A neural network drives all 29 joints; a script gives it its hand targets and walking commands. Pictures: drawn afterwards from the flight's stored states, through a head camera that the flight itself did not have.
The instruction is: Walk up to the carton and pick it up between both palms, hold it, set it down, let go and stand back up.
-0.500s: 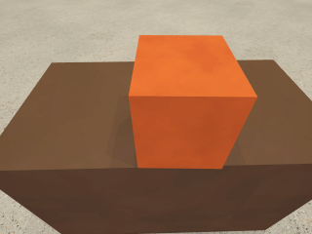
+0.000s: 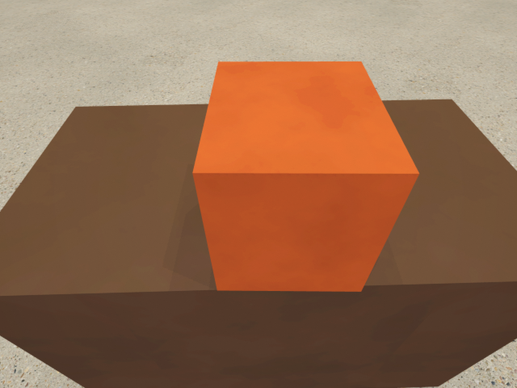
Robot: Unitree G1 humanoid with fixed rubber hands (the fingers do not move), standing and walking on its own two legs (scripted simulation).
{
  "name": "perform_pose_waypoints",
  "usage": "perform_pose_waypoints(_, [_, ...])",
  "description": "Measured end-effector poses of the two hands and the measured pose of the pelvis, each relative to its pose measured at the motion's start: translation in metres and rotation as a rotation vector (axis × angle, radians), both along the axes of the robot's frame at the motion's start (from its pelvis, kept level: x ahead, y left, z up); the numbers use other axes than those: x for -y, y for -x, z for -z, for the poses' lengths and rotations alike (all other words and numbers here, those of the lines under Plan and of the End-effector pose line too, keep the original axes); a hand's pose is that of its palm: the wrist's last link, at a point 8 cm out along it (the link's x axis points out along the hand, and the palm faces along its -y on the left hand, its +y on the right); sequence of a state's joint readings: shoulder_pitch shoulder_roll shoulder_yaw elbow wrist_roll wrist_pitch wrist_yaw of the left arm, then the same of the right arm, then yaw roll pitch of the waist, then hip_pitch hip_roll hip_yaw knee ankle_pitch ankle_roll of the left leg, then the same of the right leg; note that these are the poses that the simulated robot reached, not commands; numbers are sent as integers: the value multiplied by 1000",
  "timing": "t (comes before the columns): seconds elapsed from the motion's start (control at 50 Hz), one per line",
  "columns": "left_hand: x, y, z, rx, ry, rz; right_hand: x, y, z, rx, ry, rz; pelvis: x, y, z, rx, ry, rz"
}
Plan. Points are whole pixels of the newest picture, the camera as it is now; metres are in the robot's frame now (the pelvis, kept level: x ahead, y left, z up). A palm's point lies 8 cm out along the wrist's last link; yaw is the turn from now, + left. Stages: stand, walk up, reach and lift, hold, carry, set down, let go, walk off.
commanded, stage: stand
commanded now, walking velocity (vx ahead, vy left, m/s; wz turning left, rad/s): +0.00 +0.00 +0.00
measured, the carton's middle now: (289, 175) +0.45 -0.03 +0.11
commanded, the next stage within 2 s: none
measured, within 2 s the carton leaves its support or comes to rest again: neither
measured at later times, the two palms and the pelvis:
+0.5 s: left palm out of the picture +0.06 +0.28 -0.12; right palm out of the picture +0.08 -0.30 -0.12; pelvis +0.01 -0.01 +0.00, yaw -1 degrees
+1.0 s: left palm out of the picture +0.06 +0.27 -0.12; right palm out of the picture +0.07 -0.30 -0.12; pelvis +0.01 -0.01 +0.00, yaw -1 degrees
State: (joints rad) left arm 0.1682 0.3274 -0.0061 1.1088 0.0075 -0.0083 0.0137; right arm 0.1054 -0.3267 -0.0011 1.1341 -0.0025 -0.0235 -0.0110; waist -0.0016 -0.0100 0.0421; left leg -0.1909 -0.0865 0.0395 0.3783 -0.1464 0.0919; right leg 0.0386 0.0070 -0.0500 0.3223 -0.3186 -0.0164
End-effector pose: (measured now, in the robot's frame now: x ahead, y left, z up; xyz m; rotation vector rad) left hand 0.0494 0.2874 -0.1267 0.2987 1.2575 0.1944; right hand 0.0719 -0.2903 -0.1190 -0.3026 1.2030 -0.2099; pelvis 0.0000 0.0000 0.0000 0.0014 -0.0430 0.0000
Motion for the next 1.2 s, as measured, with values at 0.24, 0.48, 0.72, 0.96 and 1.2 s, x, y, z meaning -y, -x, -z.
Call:
perform_pose_waypoints(0.24, [4, -15, -2, 10, -4, 8, 3, -6, 2, 1, -4, 7, 4, -7, 0, 3, -6, 8])
perform_pose_waypoints(0.48, [7, -14, -3, -1, -9, 8, 7, -4, 3, -11, -6, 14, 8, -9, -1, 4, -9, 14])
perform_pose_waypoints(0.72, [11, -16, -3, 1, -5, 15, 10, -4, 2, -8, -6, 19, 11, -9, -1, 6, -9, 21])
perform_pose_waypoints(0.96, [15, -15, -3, 2, -2, 22, 13, -1, 1, -3, -4, 23, 13, -6, -1, 11, -8, 24])
perform_pose_waypoints(1.2, [17, -14, -3, 6, -1, 27, 15, 5, 1, -8, -4, 28, 15, -3, -2, 13, -7, 28])
